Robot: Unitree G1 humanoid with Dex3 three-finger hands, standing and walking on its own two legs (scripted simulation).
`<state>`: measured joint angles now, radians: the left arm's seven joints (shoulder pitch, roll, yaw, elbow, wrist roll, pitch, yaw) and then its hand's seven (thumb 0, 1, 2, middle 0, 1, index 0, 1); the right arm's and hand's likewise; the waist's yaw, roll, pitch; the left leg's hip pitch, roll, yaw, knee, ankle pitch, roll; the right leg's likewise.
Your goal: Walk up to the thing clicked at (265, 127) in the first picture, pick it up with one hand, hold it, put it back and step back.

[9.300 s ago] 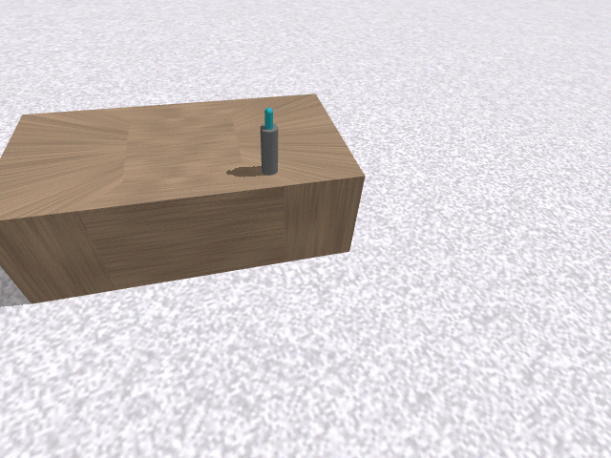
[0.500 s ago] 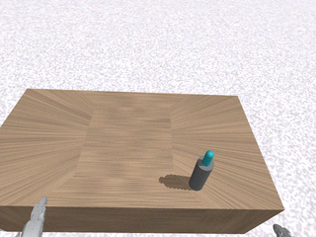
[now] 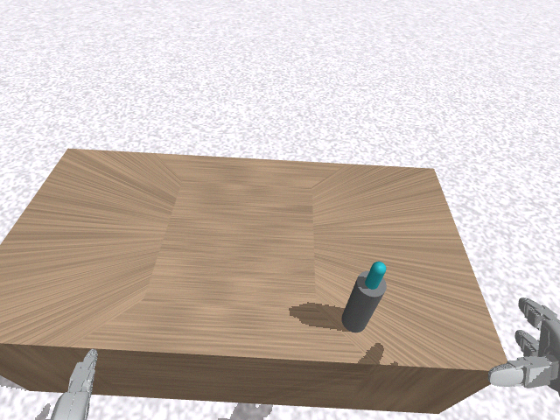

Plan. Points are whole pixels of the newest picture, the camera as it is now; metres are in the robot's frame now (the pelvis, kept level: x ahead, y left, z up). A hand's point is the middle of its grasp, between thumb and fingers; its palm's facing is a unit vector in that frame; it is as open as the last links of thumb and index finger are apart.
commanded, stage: go down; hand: right
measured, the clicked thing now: (365, 296) +0.44 -0.18 -0.19
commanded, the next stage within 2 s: approach in 1.12 s
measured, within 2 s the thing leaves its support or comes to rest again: neither
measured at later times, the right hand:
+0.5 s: hand (526, 309) +0.32 -0.34 +0.02, palm faces +0.15 +0.98 -0.12, open 17.3 cm
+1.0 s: hand (540, 290) +0.34 -0.36 +0.04, palm faces +0.16 +0.98 -0.10, open 17.4 cm
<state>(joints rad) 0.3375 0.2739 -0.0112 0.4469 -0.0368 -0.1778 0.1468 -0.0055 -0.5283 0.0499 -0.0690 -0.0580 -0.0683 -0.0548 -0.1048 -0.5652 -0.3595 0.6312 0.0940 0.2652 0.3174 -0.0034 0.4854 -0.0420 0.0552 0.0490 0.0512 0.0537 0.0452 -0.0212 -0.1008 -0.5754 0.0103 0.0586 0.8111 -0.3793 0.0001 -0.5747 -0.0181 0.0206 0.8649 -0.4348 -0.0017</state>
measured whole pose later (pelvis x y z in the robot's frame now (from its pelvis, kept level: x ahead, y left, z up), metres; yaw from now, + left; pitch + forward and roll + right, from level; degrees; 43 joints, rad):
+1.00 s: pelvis +0.00 +0.00 +0.00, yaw +1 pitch +12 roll +2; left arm 0.28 0.27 -0.03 0.49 -0.02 -0.17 0.11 0.00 -0.53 0.06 -0.06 -0.05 -0.06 -0.05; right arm -0.43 -0.77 -0.52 1.11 0.11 -0.12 0.51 -0.01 0.51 -0.04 0.07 0.04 0.06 0.05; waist 0.08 0.03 -0.10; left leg -0.62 0.00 0.06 0.76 -0.34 0.00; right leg -0.63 -0.03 0.02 0.84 -0.41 0.00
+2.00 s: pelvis -0.06 -0.01 -0.16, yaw +5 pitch +29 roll +7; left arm 0.37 0.31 0.07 -0.09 0.09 -0.26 -0.03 -0.01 -0.54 0.05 -0.06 -0.05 -0.05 -0.05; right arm -0.56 -0.68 -0.69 1.24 0.16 -0.67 0.48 -0.01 0.60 -0.03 0.06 0.05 0.06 0.05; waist 0.32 0.06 -0.16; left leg -1.49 -0.02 0.10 1.50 -0.53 0.00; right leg -1.51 -0.05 0.07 1.63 -0.64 -0.01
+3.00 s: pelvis -0.06 +0.00 -0.18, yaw +4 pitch +31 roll +5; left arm 0.51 0.31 0.15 -0.42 0.08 -0.16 -0.08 0.00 -0.57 0.07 -0.07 -0.05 -0.06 -0.06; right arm -0.65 -0.49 -0.55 1.09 -0.01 -0.64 0.09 -0.01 0.53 -0.01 0.21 0.03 0.19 0.04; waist 0.35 0.04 -0.17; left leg -1.59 -0.01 0.08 1.61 -0.56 0.01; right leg -1.60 -0.05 0.07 1.71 -0.66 0.00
